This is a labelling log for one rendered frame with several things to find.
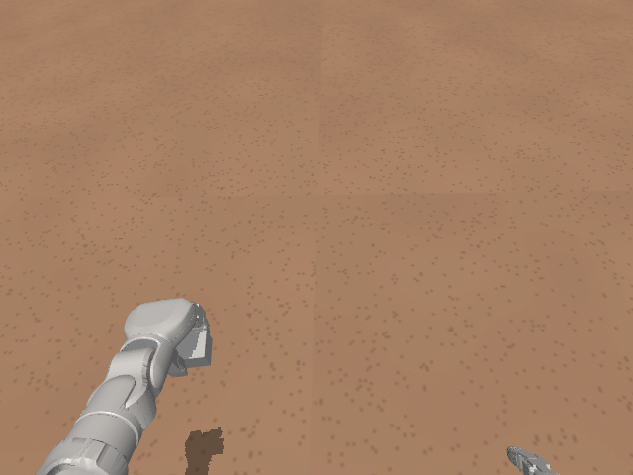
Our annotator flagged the small box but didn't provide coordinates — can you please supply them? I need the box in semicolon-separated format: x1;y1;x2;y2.
175;331;213;368

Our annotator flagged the right robot hand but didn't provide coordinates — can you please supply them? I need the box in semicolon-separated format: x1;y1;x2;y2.
507;446;560;475

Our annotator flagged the left robot hand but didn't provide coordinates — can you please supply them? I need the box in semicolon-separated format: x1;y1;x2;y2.
124;298;210;377

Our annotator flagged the left robot arm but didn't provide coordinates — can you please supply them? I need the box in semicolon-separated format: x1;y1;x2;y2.
36;333;173;475

